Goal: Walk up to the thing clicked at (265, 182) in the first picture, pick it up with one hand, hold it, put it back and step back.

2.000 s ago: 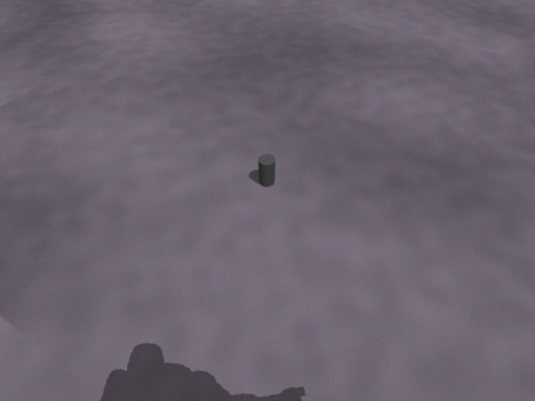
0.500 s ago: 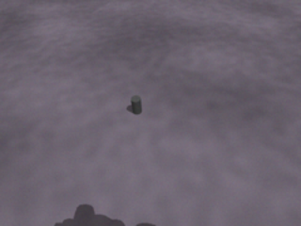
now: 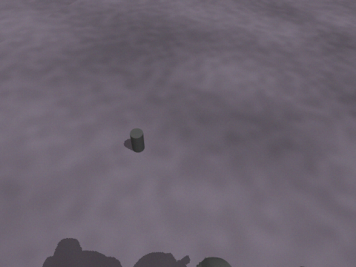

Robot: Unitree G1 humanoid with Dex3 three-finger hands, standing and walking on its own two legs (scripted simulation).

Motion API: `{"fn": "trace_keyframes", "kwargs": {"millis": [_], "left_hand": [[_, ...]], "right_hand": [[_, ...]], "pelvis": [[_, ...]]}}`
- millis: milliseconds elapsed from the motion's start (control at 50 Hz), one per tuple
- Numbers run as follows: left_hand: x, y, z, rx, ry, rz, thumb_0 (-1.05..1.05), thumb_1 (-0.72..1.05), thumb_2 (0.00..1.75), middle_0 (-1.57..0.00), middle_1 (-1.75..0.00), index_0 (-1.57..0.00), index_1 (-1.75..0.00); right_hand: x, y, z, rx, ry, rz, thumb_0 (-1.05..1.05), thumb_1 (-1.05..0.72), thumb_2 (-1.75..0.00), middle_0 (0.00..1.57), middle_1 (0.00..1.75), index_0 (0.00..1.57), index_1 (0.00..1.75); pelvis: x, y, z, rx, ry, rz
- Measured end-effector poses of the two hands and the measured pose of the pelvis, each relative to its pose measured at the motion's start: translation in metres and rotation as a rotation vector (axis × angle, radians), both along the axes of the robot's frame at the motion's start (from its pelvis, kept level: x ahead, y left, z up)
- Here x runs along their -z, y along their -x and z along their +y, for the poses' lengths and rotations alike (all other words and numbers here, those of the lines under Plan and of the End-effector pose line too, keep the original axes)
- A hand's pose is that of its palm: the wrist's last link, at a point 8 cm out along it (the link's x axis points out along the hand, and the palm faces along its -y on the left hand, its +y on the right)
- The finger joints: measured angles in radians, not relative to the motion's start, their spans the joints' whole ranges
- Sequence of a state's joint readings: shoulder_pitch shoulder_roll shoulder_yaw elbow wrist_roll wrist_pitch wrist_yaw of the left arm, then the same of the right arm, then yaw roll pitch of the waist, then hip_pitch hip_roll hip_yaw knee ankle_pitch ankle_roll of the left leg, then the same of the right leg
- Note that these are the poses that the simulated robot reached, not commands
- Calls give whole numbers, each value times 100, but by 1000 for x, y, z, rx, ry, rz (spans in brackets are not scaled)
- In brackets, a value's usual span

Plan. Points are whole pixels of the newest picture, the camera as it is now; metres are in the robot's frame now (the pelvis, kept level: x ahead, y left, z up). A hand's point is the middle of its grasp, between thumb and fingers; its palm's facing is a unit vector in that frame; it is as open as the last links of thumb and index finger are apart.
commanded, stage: walk up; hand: left
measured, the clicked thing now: (137, 140) +0.95 +0.24 -0.69
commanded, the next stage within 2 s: none
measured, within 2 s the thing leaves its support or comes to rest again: neither
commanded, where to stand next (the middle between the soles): +0.60 +0.02 m, yaw +0 degrees
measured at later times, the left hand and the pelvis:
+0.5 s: hand (72, 225) +0.24 +0.27 -0.13, palm faces -0.01 -0.92 -0.39, open 7.4 cm; pelvis +0.21 -0.01 +0.00, yaw +0 degrees
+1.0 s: hand (94, 144) +0.50 +0.28 -0.13, palm faces -0.09 -0.92 -0.38, open 7.4 cm; pelvis +0.40 +0.01 -0.01, yaw -1 degrees
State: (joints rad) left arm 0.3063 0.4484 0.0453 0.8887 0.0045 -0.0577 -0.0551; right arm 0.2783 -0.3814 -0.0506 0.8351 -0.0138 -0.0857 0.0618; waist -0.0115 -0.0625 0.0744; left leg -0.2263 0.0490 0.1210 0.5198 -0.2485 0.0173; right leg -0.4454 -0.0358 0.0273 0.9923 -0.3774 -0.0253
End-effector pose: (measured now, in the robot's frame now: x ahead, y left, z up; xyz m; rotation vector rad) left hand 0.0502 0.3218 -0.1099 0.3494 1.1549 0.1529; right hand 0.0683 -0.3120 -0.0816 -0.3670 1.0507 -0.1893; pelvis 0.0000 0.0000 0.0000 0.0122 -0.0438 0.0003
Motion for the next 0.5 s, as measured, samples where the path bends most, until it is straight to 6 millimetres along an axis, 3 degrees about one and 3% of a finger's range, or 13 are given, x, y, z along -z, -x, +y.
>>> {"fn": "trace_keyframes", "kwargs": {"millis": [120,220,360,500], "left_hand": [[-19,-88,-8,60,-31,-59,1,91,90,-20,-30,-20,-30],[-22,-147,-16,51,-90,-144,0,91,90,-20,-30,-20,-30],[-33,-168,-26,-6,-73,-118,0,91,90,-20,-30,-20,-30],[-18,-184,-5,-46,-43,-29,0,90,90,-21,-30,-20,-30]], "right_hand": [[15,-12,-18,43,-17,85,0,-91,-89,21,30,20,30],[46,-48,-39,56,-31,137,1,-91,-89,21,30,20,30],[39,-135,-29,4,-62,95,1,-91,-89,20,30,20,30],[19,-214,-11,-51,-35,78,1,-91,-89,21,30,20,30]], "pelvis": [[1,-53,-8,11,-6,-1],[20,-101,-27,1,11,-11],[5,-153,-25,2,23,-10],[2,-209,-7,-5,42,9]]}}
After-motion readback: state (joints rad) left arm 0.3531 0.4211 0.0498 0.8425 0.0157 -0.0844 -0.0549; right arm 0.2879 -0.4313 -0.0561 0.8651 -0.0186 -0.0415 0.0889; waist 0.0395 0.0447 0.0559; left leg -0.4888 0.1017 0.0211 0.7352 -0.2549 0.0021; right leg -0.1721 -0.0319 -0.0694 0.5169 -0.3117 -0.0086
